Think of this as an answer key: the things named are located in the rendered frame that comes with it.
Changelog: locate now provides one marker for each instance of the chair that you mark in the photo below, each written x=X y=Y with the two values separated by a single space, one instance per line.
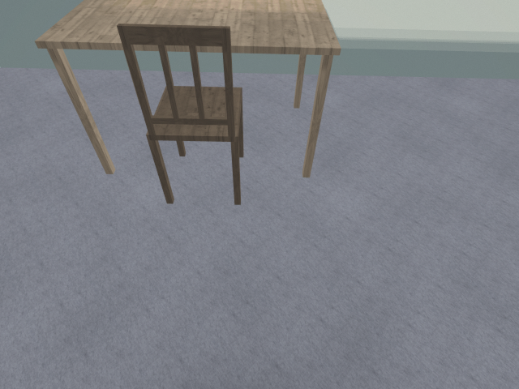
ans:
x=187 y=113

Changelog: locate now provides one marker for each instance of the table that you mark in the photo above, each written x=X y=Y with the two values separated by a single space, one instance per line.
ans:
x=256 y=26

